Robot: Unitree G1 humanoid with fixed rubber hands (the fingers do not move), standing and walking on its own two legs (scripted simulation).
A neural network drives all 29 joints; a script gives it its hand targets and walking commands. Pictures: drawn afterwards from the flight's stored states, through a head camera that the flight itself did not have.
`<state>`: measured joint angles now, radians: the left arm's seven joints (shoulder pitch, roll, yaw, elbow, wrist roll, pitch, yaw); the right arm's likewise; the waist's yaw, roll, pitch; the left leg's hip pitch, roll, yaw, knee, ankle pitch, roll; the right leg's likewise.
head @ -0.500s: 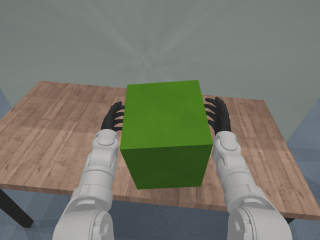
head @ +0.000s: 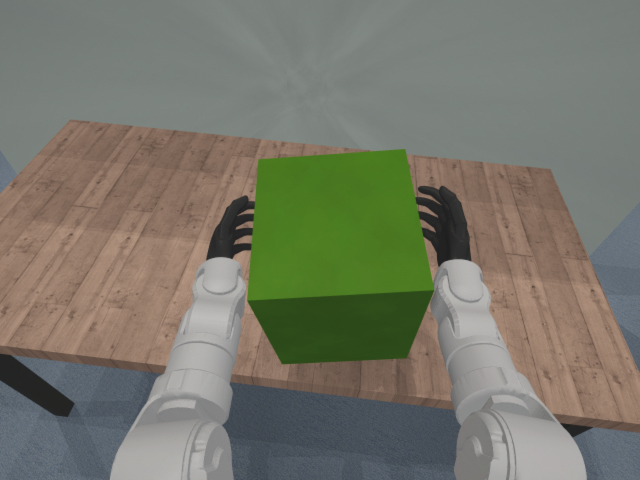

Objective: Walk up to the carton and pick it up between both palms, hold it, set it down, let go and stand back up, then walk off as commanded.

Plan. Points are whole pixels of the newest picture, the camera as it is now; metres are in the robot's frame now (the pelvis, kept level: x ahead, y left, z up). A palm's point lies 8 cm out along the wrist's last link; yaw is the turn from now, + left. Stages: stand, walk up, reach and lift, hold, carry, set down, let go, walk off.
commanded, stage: set down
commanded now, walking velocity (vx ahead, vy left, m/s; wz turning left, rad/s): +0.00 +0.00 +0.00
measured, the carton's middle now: (338, 266) +0.43 +0.00 +0.01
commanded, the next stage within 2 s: none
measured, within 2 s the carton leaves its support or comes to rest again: rests again in 1.08 s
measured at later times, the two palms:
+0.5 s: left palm (231, 264) +0.41 +0.15 +0.03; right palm (442, 253) +0.43 -0.14 +0.06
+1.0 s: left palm (239, 270) +0.42 +0.15 +0.00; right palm (438, 258) +0.44 -0.14 +0.03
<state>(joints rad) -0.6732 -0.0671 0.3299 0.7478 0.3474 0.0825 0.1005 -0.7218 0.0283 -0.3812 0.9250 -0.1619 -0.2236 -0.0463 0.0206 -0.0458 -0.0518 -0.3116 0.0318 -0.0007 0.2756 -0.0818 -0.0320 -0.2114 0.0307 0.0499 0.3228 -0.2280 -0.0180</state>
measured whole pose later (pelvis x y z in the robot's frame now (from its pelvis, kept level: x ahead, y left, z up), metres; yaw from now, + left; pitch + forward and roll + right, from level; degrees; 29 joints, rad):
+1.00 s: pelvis +0.01 -0.01 -0.01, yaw -1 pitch +21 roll +0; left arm -0.75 -0.08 0.45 0.96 0.35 -0.14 0.14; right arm -0.82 0.03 -0.60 1.09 -0.36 -0.33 0.00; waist 0.05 -0.04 -0.18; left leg -0.60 0.07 0.00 0.31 -0.08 -0.04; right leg -0.49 0.06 0.05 0.32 -0.20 -0.03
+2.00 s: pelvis +0.01 -0.01 -0.01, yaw -1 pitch +24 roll -1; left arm -0.81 -0.09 0.56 1.02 0.40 -0.17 0.13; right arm -0.87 0.03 -0.70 1.10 -0.46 -0.31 0.02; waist 0.05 -0.04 -0.19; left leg -0.65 0.07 0.01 0.32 -0.08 -0.04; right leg -0.54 0.07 0.05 0.34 -0.20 -0.03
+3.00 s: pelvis +0.01 -0.01 -0.01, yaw -1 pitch +24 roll -1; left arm -0.82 -0.12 0.63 1.01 0.46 -0.20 0.12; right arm -0.87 0.03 -0.75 1.10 -0.54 -0.32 0.03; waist 0.05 -0.04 -0.19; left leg -0.65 0.07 0.01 0.33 -0.08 -0.04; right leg -0.55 0.07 0.05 0.34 -0.20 -0.03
